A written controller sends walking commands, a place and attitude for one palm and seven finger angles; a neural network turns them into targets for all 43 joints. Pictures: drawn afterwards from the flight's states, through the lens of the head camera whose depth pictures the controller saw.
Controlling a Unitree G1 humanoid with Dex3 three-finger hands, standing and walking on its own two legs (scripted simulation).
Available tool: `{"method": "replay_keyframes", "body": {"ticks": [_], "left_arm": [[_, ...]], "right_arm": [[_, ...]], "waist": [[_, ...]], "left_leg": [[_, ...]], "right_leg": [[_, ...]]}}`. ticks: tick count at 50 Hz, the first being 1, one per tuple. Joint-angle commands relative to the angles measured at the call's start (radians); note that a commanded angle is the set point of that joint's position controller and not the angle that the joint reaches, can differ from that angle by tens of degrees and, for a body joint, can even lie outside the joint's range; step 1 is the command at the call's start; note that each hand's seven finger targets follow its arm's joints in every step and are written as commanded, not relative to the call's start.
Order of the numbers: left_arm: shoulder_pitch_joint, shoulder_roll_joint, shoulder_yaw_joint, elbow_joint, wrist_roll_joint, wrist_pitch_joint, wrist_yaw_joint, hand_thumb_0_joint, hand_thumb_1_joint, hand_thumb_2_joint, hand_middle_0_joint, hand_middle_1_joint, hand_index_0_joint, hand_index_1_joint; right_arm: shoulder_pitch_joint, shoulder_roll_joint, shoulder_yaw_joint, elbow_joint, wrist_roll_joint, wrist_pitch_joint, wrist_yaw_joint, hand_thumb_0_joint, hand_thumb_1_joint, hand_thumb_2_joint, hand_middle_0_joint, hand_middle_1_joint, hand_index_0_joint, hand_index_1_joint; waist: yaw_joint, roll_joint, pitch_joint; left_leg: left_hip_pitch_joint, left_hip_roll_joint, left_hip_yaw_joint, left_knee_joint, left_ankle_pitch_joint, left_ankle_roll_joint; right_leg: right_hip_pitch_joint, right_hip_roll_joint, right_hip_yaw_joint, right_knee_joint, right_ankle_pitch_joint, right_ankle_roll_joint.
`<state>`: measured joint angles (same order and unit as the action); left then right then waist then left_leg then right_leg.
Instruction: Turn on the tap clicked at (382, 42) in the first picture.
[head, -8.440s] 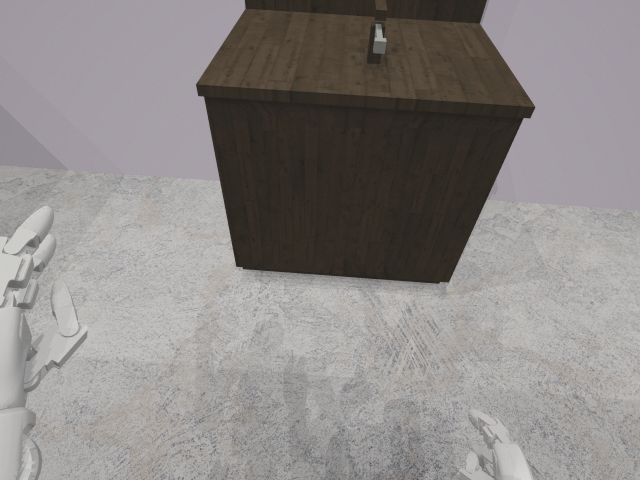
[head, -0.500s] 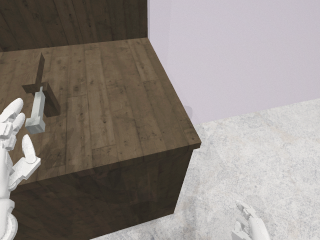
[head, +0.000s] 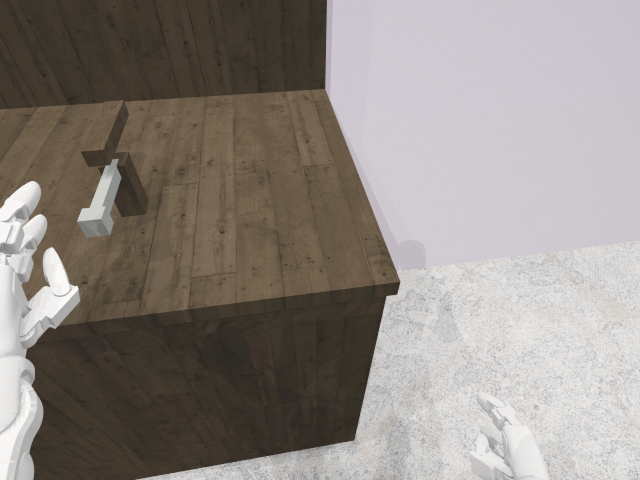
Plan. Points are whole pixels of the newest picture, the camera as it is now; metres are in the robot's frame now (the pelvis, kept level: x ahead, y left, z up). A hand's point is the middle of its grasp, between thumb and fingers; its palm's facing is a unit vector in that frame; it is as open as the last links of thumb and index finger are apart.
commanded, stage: turn the palm inward beside the body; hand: left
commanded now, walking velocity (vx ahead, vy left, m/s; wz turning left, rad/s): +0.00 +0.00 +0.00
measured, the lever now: (96, 221) +0.35 +0.34 +0.14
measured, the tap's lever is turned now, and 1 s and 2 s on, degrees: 0 0 0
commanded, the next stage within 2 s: reach beside the lever's end, fingers flat in 1.76 s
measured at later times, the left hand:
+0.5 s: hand (95, 297) +0.23 +0.26 +0.17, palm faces +0.45 -0.85 -0.26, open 7.4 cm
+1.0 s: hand (87, 313) +0.20 +0.24 +0.18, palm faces +0.46 -0.87 -0.19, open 7.4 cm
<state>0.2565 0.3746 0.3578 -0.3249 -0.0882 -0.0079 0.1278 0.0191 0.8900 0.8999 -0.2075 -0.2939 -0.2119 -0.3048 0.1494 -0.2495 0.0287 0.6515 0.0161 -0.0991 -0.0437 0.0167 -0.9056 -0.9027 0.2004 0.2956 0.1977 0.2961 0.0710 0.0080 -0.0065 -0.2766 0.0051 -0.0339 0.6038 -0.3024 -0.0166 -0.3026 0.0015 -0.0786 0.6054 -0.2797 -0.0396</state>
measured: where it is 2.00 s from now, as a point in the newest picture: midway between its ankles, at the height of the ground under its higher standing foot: outside the picture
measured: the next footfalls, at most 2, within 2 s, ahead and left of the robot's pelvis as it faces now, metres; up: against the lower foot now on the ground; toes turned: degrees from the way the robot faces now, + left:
none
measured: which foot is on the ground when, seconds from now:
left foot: down 0.00-1.00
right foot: down 0.00-1.00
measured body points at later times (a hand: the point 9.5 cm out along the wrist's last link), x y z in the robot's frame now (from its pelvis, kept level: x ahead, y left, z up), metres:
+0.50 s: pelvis +0.03 +0.00 +0.00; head +0.02 -0.02 +0.45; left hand +0.20 +0.30 +0.18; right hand +0.22 -0.23 -0.08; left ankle +0.02 +0.13 -0.73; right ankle +0.03 -0.09 -0.73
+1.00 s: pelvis +0.01 +0.01 +0.00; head -0.02 -0.02 +0.45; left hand +0.17 +0.29 +0.19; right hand +0.23 -0.20 -0.07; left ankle +0.02 +0.13 -0.73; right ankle +0.03 -0.09 -0.73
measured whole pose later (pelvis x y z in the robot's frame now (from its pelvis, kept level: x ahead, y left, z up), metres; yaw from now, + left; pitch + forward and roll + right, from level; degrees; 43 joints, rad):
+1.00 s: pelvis +0.01 +0.01 +0.00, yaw +0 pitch -2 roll +0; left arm 0.42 0.27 0.28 -0.62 -0.21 0.26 0.15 0.02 0.90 0.90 -0.21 -0.30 -0.21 -0.30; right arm 0.18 -0.23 0.06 0.65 0.05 -0.19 -0.08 0.02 -0.90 -0.90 0.20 0.30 0.20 0.30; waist 0.09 0.05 -0.06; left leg -0.24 -0.01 -0.03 0.61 -0.33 -0.01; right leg -0.28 -0.02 -0.07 0.62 -0.31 -0.03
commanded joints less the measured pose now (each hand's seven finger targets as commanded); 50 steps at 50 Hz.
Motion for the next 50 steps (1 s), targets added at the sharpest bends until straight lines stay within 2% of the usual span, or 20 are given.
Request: {"method": "replay_keyframes", "body": {"ticks": [1, 3, 7, 8, 9, 12, 13, 14, 16, 18, 19, 22, 23, 25, 28, 29, 31, 33, 34, 50], "left_arm": [[-0.229, 0.217, 0.044, -0.185, -0.015, -0.006, -0.028, 0.000, 0.900, 0.900, -0.200, -0.300, -0.200, -0.300], [-0.223, 0.247, 0.071, -0.195, -0.021, 0.012, -0.039, 0.000, 0.900, 0.900, -0.200, -0.300, -0.200, -0.300], [-0.129, 0.239, 0.117, -0.262, -0.059, 0.003, -0.035, 0.000, 0.900, 0.900, -0.200, -0.300, -0.200, -0.300], [-0.088, 0.279, 0.172, -0.253, -0.059, 0.005, -0.023, 0.000, 0.900, 0.900, -0.200, -0.300, -0.200, -0.300], [-0.081, 0.226, 0.135, -0.287, -0.068, 0.002, -0.020, 0.000, 0.900, 0.900, -0.200, -0.300, -0.200, -0.300], [0.015, 0.208, 0.163, -0.291, -0.090, 0.013, -0.020, 0.000, 0.900, 0.900, -0.200, -0.300, -0.200, -0.300], [0.052, 0.223, 0.188, -0.273, -0.089, 0.023, -0.017, 0.000, 0.900, 0.900, -0.200, -0.300, -0.200, -0.300], [0.039, 0.168, 0.135, -0.312, -0.093, 0.023, -0.025, 0.000, 0.900, 0.900, -0.200, -0.300, -0.200, -0.300], [0.053, 0.160, 0.129, -0.320, -0.102, 0.028, -0.036, 0.000, 0.900, 0.900, -0.200, -0.300, -0.200, -0.300], [0.054, 0.168, 0.137, -0.344, -0.100, 0.029, -0.036, 0.000, 0.900, 0.900, -0.200, -0.300, -0.200, -0.300], [0.025, 0.135, 0.094, -0.375, -0.095, 0.022, -0.038, 0.000, 0.900, 0.900, -0.200, -0.300, -0.200, -0.300], [0.033, 0.134, 0.084, -0.407, -0.092, 0.009, -0.033, 0.000, 0.900, 0.900, -0.200, -0.300, -0.200, -0.300], [0.021, 0.158, 0.101, -0.421, -0.081, 0.010, -0.023, 0.000, 0.900, 0.900, -0.200, -0.300, -0.200, -0.300], [0.041, 0.114, 0.063, -0.419, -0.079, 0.014, -0.014, 0.000, 0.900, 0.900, -0.200, -0.300, -0.200, -0.300], [0.042, 0.138, 0.088, -0.425, -0.076, 0.043, 0.003, 0.000, 0.900, 0.900, -0.200, -0.300, -0.200, -0.300], [0.039, 0.101, 0.055, -0.430, -0.081, 0.055, 0.004, 0.000, 0.900, 0.900, -0.200, -0.300, -0.200, -0.300], [0.043, 0.096, 0.052, -0.434, -0.088, 0.081, 0.008, 0.000, 0.900, 0.900, -0.200, -0.300, -0.200, -0.300], [0.048, 0.109, 0.069, -0.441, -0.085, 0.109, 0.014, 0.000, 0.900, 0.900, -0.200, -0.300, -0.200, -0.300], [0.034, 0.077, 0.033, -0.463, -0.085, 0.115, 0.015, 0.000, 0.900, 0.900, -0.200, -0.300, -0.200, -0.300], [0.044, 0.050, 0.012, -0.513, -0.114, 0.202, 0.040, 0.000, 0.900, 0.900, -0.200, -0.300, -0.200, -0.300]], "right_arm": [[-0.150, -0.106, -0.042, -0.151, 0.015, -0.077, -0.038, 0.000, -0.900, -0.900, 0.200, 0.300, 0.200, 0.300], [-0.159, -0.102, -0.042, -0.144, 0.025, -0.082, -0.044, 0.000, -0.900, -0.900, 0.200, 0.300, 0.200, 0.300], [-0.145, -0.097, -0.051, -0.152, 0.021, -0.097, -0.040, 0.000, -0.900, -0.900, 0.200, 0.300, 0.200, 0.300], [-0.148, -0.096, -0.053, -0.138, 0.026, -0.096, -0.039, 0.000, -0.900, -0.900, 0.200, 0.300, 0.200, 0.300], [-0.139, -0.091, -0.051, -0.154, 0.024, -0.099, -0.035, 0.000, -0.900, -0.900, 0.200, 0.300, 0.200, 0.300], [-0.095, -0.103, -0.060, -0.155, 0.024, -0.106, -0.031, 0.000, -0.900, -0.900, 0.200, 0.300, 0.200, 0.300], [-0.095, -0.106, -0.059, -0.145, 0.029, -0.104, -0.031, 0.000, -0.900, -0.900, 0.200, 0.300, 0.200, 0.300], [-0.083, -0.100, -0.056, -0.161, 0.028, -0.110, -0.030, 0.000, -0.900, -0.900, 0.200, 0.300, 0.200, 0.300], [-0.068, -0.107, -0.060, -0.163, 0.031, -0.120, -0.032, 0.000, -0.900, -0.900, 0.200, 0.300, 0.200, 0.300], [-0.075, -0.109, -0.058, -0.161, 0.033, -0.129, -0.037, 0.000, -0.900, -0.900, 0.200, 0.300, 0.200, 0.300], [-0.062, -0.103, -0.057, -0.168, 0.032, -0.139, -0.036, 0.000, -0.900, -0.900, 0.200, 0.300, 0.200, 0.300], [-0.051, -0.108, -0.060, -0.168, 0.026, -0.162, -0.039, 0.000, -0.900, -0.900, 0.200, 0.300, 0.200, 0.300], [-0.068, -0.107, -0.055, -0.161, 0.033, -0.163, -0.041, 0.000, -0.900, -0.900, 0.200, 0.300, 0.200, 0.300], [-0.053, -0.099, -0.052, -0.165, 0.027, -0.173, -0.039, 0.000, -0.900, -0.900, 0.200, 0.300, 0.200, 0.300], [-0.076, -0.099, -0.046, -0.159, 0.030, -0.171, -0.044, 0.000, -0.900, -0.900, 0.200, 0.300, 0.200, 0.300], [-0.073, -0.093, -0.042, -0.168, 0.029, -0.170, -0.043, 0.000, -0.900, -0.900, 0.200, 0.300, 0.200, 0.300], [-0.078, -0.096, -0.042, -0.170, 0.028, -0.169, -0.044, 0.000, -0.900, -0.900, 0.200, 0.300, 0.200, 0.300], [-0.102, -0.094, -0.035, -0.166, 0.032, -0.161, -0.048, 0.000, -0.900, -0.900, 0.200, 0.300, 0.200, 0.300], [-0.094, -0.089, -0.032, -0.175, 0.031, -0.160, -0.046, 0.000, -0.900, -0.900, 0.200, 0.300, 0.200, 0.300], [-0.136, -0.086, -0.017, -0.171, 0.038, -0.157, -0.053, 0.000, -0.900, -0.900, 0.200, 0.300, 0.200, 0.300]], "waist": [[-0.026, 0.031, -0.060], [-0.012, 0.025, -0.060], [0.006, -0.039, -0.110], [0.024, -0.020, -0.119], [0.015, -0.038, -0.130], [0.022, -0.038, -0.176], [0.028, -0.026, -0.174], [0.017, -0.029, -0.166], [0.013, -0.018, -0.168], [0.016, 0.017, -0.157], [0.004, 0.016, -0.152], [0.005, -0.001, -0.169], [0.015, 0.056, -0.165], [0.013, 0.034, -0.151], [0.023, 0.045, -0.139], [0.019, 0.032, -0.132], [0.020, 0.020, -0.129], [0.029, 0.061, -0.129], [0.021, 0.047, -0.126], [0.023, 0.026, -0.080]], "left_leg": [[-0.040, -0.029, 0.042, -0.071, -0.061, 0.042], [-0.045, -0.023, 0.043, -0.049, -0.045, 0.035], [-0.066, -0.002, 0.016, -0.031, 0.023, 0.026], [-0.060, -0.004, 0.023, -0.034, 0.034, 0.025], [-0.067, -0.006, 0.021, -0.032, 0.079, 0.027], [-0.030, -0.010, 0.034, -0.030, 0.197, 0.036], [-0.017, -0.013, 0.045, -0.035, 0.211, 0.039], [-0.009, -0.016, 0.046, -0.038, 0.241, 0.043], [0.005, -0.018, 0.047, -0.033, 0.263, 0.046], [0.019, -0.020, 0.049, -0.032, 0.259, 0.048], [0.020, -0.020, 0.044, -0.033, 0.274, 0.048], [0.029, -0.020, 0.033, -0.033, 0.278, 0.048], [0.034, -0.020, 0.036, -0.038, 0.263, 0.044], [0.029, -0.018, 0.025, -0.045, 0.272, 0.040], [0.021, -0.016, 0.020, -0.059, 0.234, 0.035], [0.011, -0.017, 0.016, -0.064, 0.225, 0.034], [0.014, -0.015, 0.013, -0.070, 0.222, 0.034], [0.024, -0.015, 0.013, -0.079, 0.205, 0.030], [0.023, -0.013, 0.011, -0.080, 0.219, 0.029], [0.015, -0.015, -0.004, -0.111, 0.092, 0.030]], "right_leg": [[0.025, -0.048, 0.133, -0.215, -0.234, 0.039], [0.036, -0.067, 0.173, -0.236, -0.274, 0.043], [0.098, -0.106, 0.203, -0.210, -0.115, 0.071], [0.108, -0.098, 0.192, -0.205, -0.100, 0.070], [0.120, -0.103, 0.180, -0.179, -0.007, 0.072], [0.134, -0.072, 0.113, -0.107, 0.251, 0.073], [0.133, -0.060, 0.094, -0.100, 0.273, 0.071], [0.119, -0.053, 0.067, -0.083, 0.313, 0.066], [0.103, -0.040, 0.052, -0.070, 0.331, 0.061], [0.076, -0.030, 0.043, -0.070, 0.281, 0.051], [0.068, -0.029, 0.033, -0.066, 0.278, 0.046], [0.063, -0.023, 0.026, -0.056, 0.263, 0.041], [0.055, -0.021, 0.026, -0.058, 0.221, 0.035], [0.050, -0.018, 0.014, -0.053, 0.216, 0.030], [0.046, -0.017, 0.015, -0.062, 0.164, 0.028], [0.045, -0.019, 0.011, -0.065, 0.150, 0.027], [0.051, -0.017, 0.010, -0.069, 0.146, 0.027], [0.046, -0.015, 0.010, -0.075, 0.117, 0.025], [0.049, -0.018, 0.006, -0.074, 0.128, 0.024], [0.036, -0.016, 0.012, -0.112, 0.006, 0.026]]}}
